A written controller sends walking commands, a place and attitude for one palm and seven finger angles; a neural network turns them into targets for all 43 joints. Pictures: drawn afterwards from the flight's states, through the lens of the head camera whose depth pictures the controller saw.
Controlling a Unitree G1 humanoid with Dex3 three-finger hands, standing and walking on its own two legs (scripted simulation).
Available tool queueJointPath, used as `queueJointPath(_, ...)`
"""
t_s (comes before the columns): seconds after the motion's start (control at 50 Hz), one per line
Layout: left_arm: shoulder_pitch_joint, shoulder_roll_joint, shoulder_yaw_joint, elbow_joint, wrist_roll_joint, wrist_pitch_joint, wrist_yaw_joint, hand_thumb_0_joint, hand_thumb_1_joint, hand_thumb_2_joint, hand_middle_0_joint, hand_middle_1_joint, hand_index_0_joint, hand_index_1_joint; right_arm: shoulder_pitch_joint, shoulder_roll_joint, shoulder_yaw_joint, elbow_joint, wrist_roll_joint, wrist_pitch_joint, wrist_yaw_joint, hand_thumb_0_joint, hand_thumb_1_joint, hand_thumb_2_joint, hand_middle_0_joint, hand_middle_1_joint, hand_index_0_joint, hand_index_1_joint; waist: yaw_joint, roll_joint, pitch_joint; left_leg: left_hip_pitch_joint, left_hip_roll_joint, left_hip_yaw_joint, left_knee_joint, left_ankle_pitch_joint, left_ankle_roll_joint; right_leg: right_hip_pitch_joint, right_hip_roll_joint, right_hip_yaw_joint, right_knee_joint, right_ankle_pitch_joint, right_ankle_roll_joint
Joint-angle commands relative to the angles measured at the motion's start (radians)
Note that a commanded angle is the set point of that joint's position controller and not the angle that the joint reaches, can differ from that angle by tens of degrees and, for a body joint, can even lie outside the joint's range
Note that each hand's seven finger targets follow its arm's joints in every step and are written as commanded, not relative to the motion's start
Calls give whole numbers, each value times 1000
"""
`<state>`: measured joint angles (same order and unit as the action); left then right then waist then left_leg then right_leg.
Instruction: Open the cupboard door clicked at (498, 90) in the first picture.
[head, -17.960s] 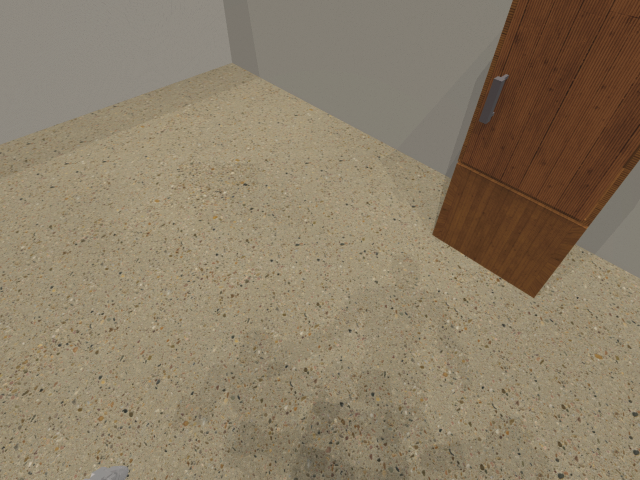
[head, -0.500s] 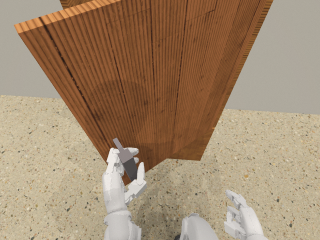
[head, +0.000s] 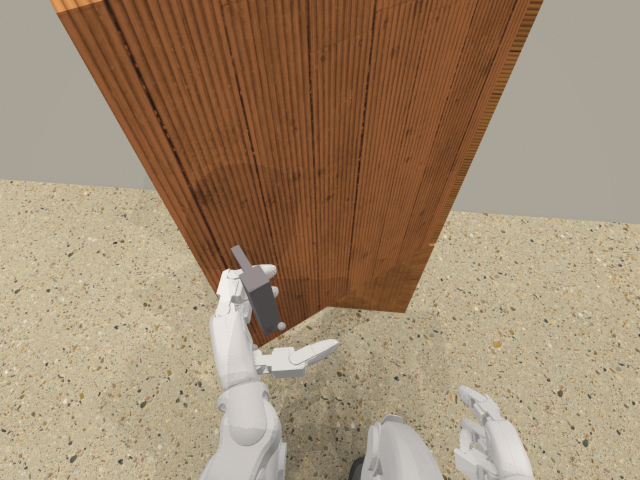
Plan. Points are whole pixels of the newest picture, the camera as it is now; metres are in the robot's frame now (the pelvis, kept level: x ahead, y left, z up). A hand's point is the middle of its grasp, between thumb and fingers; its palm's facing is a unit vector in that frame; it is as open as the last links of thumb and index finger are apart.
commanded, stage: open thumb and fingers to let go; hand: left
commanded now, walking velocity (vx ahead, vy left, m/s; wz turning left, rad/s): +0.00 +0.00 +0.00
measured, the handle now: (255, 290) +0.34 +0.09 +0.03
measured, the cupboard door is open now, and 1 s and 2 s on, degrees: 38 39 39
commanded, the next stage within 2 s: slide the hand sideways off the handle in 0.32 s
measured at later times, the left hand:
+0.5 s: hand (276, 334) +0.29 +0.07 +0.02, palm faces +0.14 -0.99 -0.05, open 14.8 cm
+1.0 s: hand (252, 372) +0.24 +0.09 +0.02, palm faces -0.13 -0.99 +0.03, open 16.0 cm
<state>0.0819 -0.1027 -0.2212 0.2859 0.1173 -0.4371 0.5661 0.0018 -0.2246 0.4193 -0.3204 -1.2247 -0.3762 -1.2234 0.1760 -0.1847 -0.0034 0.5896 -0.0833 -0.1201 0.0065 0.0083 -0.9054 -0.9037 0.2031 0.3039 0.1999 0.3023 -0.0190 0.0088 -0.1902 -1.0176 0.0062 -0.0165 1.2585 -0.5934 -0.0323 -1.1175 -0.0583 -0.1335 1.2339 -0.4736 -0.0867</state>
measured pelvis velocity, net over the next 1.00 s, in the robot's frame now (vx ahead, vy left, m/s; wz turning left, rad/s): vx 0.01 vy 0.04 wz -0.03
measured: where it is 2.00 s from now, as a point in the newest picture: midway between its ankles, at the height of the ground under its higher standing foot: outside the picture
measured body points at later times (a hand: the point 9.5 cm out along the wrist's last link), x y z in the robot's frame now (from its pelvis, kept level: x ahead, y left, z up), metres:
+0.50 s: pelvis -0.01 +0.02 +0.00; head +0.08 +0.01 +0.44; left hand +0.28 +0.12 +0.02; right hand +0.18 -0.19 -0.10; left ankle +0.01 +0.14 -0.62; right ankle +0.07 -0.08 -0.62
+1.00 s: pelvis +0.01 +0.04 -0.01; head +0.11 +0.04 +0.43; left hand +0.24 +0.14 +0.02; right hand +0.19 -0.18 -0.10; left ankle +0.01 +0.14 -0.62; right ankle +0.07 -0.08 -0.62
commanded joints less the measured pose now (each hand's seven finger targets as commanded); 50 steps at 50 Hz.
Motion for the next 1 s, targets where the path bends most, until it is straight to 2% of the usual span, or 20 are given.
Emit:
queueJointPath(0.0, -140, -49, 6, -206, 9, -63, 29, 0, -500, 300, -267, -1000, -267, -1000, -51, -87, -33, -155, 6, -55, -2, 0, -900, -900, 200, 300, 200, 300, -4, -112, -295, -28, -57, 7, -135, 118, 30, 419, 2, 190, -263, 32, 73)
queueJointPath(0.16, -184, -79, -11, -170, 18, -48, 50, 0, -500, 300, -200, -600, -200, -600, -52, -91, -28, -150, 2, -57, 1, 0, -900, -900, 200, 300, 200, 300, -11, -103, -276, 2, -54, 3, -154, 116, 33, 367, 19, 143, -244, 23, 67)
queueJointPath(0.22, -206, -63, 5, -172, 23, -49, 61, 0, -500, 300, -175, -450, -175, -450, -55, -95, -28, -152, 1, -55, 0, 0, -900, -900, 200, 300, 200, 300, -2, -82, -282, 14, -54, -1, -164, 122, 31, 356, 23, 127, -231, 29, 60)
queueJointPath(0.28, -221, -99, -19, -147, 17, -39, 60, 0, -500, 300, -150, -300, -150, -300, -55, -93, -24, -146, 0, -53, 4, 0, -900, -900, 200, 300, 200, 300, -11, -97, -266, 15, -54, -1, -164, 115, 32, 341, 24, 121, -233, 20, 63)
queueJointPath(0.3, -231, -95, -14, -151, 18, -41, 62, 0, -500, 300, -150, -300, -150, -300, -56, -94, -26, -143, 1, -54, 3, 0, -900, -900, 200, 300, 200, 300, -15, -103, -269, 23, -52, -2, -163, 122, 32, 339, 26, 118, -231, 29, 64)
queueJointPath(0.32, -218, -93, -11, -156, 21, -40, 64, 0, -500, 300, -150, -300, -150, -300, -59, -97, -27, -151, -1, -53, 3, 0, -900, -900, 200, 300, 200, 300, 0, -82, -283, 25, -54, -8, -168, 137, 30, 339, 28, 108, -215, 46, 57)
queueJointPath(0.4, -235, -116, -33, -153, 15, -34, 61, 0, -500, 300, -150, -300, -150, -300, -63, -95, -25, -146, 0, -51, 7, 0, -900, -900, 200, 300, 200, 300, -9, -84, -276, 31, -54, -4, -164, 128, 31, 325, 27, 108, -219, 39, 61)
queueJointPath(0.42, -250, 22, -226, -194, 141, -79, -138, 0, -500, 300, -150, -300, -150, -300, 15, -135, -29, -131, 1, -45, 11, 0, -900, -900, 200, 300, 200, 300, -104, -111, -234, 23, -45, 1, -129, 139, 49, 306, 12, 125, -195, 118, 61)
queueJointPath(0.44, -292, 101, -136, -274, 104, -126, -250, 0, -500, 300, -150, -300, -150, -300, 5, -130, -40, -154, 11, -37, 9, 0, -900, -900, 200, 300, 200, 300, -59, -52, -338, 32, -51, 2, -121, 161, 51, 367, 1, 138, -168, 171, 50)
queueJointPath(0.46, -251, 93, -161, -291, 75, -139, -341, 0, -500, 300, -150, -300, -150, -300, -12, -128, -41, -174, 18, -33, 8, 0, -900, -900, 200, 300, 200, 300, -49, -28, -358, 37, -51, 6, -117, 161, 53, 382, 0, 150, -163, 190, 49)
queueJointPath(0.48, -243, 89, -172, -286, 33, -143, -425, 0, -500, 300, -150, -300, -150, -300, -10, -127, -38, -184, 30, -33, 6, 0, -900, -900, 200, 300, 200, 300, -67, -47, -320, 24, -50, 1, -113, 139, 55, 372, 0, 152, -170, 175, 50)
queueJointPath(0.5, -223, 80, -166, -296, -20, -146, -494, 0, -500, 300, -150, -300, -150, -300, -10, -129, -37, -198, 41, -35, 4, 0, -900, -900, 200, 300, 200, 300, -64, -58, -306, 19, -51, -3, -115, 129, 56, 373, 2, 154, -174, 154, 50)
queueJointPath(0.52, -198, 55, -164, -318, -78, -137, -537, 0, -500, 300, -150, -300, -150, -300, -20, -131, -34, -226, 54, -36, 5, 0, -900, -900, 200, 300, 200, 300, -47, -29, -302, 35, -51, -9, -132, 132, 55, 359, 6, 142, -170, 132, 43)
queueJointPath(0.54, -186, 27, -163, -315, -127, -123, -558, 0, -500, 300, -150, -300, -150, -300, -24, -129, -31, -237, 64, -37, 4, 0, -900, -900, 200, 300, 200, 300, -50, -31, -274, 37, -51, -14, -138, 112, 54, 329, 12, 132, -176, 88, 47)
queueJointPath(0.56, -155, 17, -145, -314, -167, -103, -563, 0, -500, 300, -150, -300, -150, -300, -21, -130, -29, -251, 73, -35, 3, 0, -900, -900, 200, 300, 200, 300, -40, -57, -254, 27, -52, -18, -148, 98, 53, 329, 15, 129, -185, 48, 49)
queueJointPath(0.6, -88, 41, -94, -330, -191, -74, -541, 0, -500, 300, -150, -300, -150, -300, -17, -139, -31, -275, 76, -28, 3, 0, -900, -900, 200, 300, 200, 300, -20, -80, -260, 29, -52, -21, -155, 103, 52, 321, 20, 117, -178, 30, 51)
queueJointPath(0.7, 32, 86, -51, -397, -137, -60, -466, 0, -500, 300, -150, -300, -150, -300, 5, -143, -37, -307, 66, -10, 16, 0, -900, -900, 200, 300, 200, 300, 1, -103, -283, 26, -51, -24, -147, 162, 46, 315, 24, 103, -131, 93, 49)
queueJointPath(0.72, 69, 105, -33, -398, -126, -60, -455, 0, -500, 300, -150, -300, -150, -300, 2, -143, -36, -313, 63, -7, 18, 0, -900, -900, 200, 300, 200, 300, 17, -83, -287, 18, -54, -23, -146, 182, 44, 324, 25, 103, -122, 109, 44)
queueJointPath(0.86, 213, 125, -32, -485, -81, -66, -431, 0, -500, 300, -150, -300, -150, -300, 15, -131, -36, -343, 58, 19, 26, 0, -900, -900, 200, 300, 200, 300, 18, -62, -272, 22, -49, -18, -137, 204, 36, 309, 31, 104, -100, 148, 42)
queueJointPath(0.98, 296, 141, -33, -567, -99, -89, -467, 0, -500, 300, -150, -300, -150, -300, 19, -129, -35, -352, 60, 19, 15, 0, -900, -900, 200, 300, 200, 300, 6, -39, -264, 28, -46, -25, -117, 227, 34, 284, 35, 97, -81, 176, 44)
